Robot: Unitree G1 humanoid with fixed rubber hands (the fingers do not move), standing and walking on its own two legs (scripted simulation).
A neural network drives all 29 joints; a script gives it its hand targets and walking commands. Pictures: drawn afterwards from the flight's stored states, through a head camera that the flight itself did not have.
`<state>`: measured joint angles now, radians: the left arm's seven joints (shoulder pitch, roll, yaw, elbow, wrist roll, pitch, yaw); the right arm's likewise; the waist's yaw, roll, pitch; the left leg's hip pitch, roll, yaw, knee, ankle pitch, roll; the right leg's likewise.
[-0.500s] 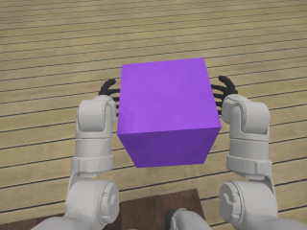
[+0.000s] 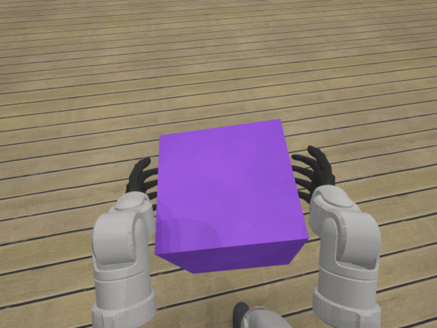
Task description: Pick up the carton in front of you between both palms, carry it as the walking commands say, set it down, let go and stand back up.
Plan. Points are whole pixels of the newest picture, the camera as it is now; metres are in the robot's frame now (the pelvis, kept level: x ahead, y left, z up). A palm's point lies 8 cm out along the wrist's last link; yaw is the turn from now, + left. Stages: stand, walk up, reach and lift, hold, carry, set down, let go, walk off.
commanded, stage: carry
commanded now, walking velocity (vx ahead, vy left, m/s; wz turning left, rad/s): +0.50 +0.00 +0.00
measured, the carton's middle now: (230, 206) +0.32 -0.02 +0.02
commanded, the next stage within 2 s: none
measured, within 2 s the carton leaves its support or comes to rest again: neither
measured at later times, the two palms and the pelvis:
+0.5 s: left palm (149, 79) +0.64 +0.15 +0.10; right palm (264, 72) +0.67 -0.14 +0.10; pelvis +0.31 -0.01 -0.04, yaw +0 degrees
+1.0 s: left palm (165, 41) +0.99 +0.15 +0.02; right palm (247, 40) +0.97 -0.14 +0.03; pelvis +0.62 +0.01 -0.03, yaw -2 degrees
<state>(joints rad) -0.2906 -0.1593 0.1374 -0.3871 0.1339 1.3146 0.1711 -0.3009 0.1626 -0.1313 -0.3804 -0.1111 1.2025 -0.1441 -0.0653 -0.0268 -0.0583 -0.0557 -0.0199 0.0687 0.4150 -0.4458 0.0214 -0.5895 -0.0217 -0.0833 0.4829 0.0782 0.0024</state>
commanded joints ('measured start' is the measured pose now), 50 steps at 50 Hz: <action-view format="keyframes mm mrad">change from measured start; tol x32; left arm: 1 -618 -791 -674 -194 -426 -34 -287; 32 -1318 -1043 -419 626 -559 -112 -328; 50 -1005 -1163 -575 361 -466 -174 -265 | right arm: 1 -448 901 712 -28 484 65 309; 37 -1393 1072 413 461 531 -45 267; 50 -986 1124 508 375 432 -40 293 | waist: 1 31 180 -307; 7 117 -244 -464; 50 29 180 -455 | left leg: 1 68 140 -52 49 758 58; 7 -655 3 -75 969 -96 -2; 26 -647 21 65 219 408 59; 30 41 45 31 41 448 98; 32 515 389 -666 45 536 319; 50 390 196 -15 19 1108 94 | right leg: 1 338 15 -42 -114 253 -37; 5 863 -225 144 117 403 -37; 8 732 -327 544 -183 -407 -200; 29 662 -118 -6 255 519 -103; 33 -179 56 129 967 -606 -47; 50 55 57 -111 -44 -48 7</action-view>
